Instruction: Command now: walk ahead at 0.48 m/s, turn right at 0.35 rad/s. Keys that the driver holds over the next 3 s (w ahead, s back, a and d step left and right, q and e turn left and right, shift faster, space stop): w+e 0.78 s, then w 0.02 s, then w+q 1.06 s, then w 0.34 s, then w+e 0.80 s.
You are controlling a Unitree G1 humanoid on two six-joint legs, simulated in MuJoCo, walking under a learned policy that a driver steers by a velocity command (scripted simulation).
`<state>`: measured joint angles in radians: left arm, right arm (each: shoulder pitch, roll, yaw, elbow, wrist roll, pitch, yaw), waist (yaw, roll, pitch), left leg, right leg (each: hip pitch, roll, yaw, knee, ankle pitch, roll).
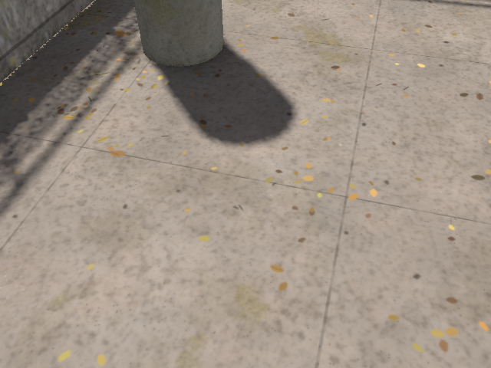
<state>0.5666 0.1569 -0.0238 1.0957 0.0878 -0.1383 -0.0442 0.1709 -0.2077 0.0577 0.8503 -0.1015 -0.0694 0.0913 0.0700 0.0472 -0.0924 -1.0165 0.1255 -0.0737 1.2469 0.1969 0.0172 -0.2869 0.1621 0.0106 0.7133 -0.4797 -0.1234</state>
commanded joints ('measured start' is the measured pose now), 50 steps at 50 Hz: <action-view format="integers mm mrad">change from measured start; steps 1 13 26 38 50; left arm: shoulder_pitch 35 55 -374 -197 -333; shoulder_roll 119 57 36 390 188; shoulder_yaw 11 40 73 178 118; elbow -47 29 -394 -452 -355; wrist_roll -20 -99 -106 -114 -88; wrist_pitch -40 75 100 106 37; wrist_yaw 47 74 80 21 48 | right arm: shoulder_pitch -136 -29 83 261 -28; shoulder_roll -91 -157 -99 -136 -103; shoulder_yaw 1 -78 -99 -126 -141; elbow -76 -64 68 -2 -82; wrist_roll -25 208 90 80 116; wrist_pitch -15 -53 -21 -32 -19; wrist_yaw -8 -80 -134 -117 -112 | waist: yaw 22 -51 -16 64 -77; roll -63 -35 36 -240 -69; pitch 111 181 97 -199 63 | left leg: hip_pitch -173 869 632 355 280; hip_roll -17 -9 87 -21 13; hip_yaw -52 -48 82 250 9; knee -265 -1026 -1000 41 -388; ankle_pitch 121 382 -72 -125 -144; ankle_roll -51 21 133 -43 -6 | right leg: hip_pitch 154 -61 -422 625 86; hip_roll -243 -75 -248 -354 -324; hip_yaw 419 405 82 398 105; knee -76 587 311 -92 -515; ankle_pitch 336 295 571 379 644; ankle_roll -188 -21 104 -254 -101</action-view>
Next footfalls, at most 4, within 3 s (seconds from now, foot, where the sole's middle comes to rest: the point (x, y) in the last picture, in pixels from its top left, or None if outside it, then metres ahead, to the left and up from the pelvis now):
0.28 left None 0.38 0.12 -0.92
0.74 right None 0.57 -0.21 -0.92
1.26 left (321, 277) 0.95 -0.15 -0.92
1.72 right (386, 233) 1.16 -0.40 -0.92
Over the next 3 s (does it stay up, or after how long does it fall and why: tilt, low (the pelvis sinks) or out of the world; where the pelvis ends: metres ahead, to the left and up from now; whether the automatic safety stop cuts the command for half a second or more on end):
stays up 1.66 -0.29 -0.14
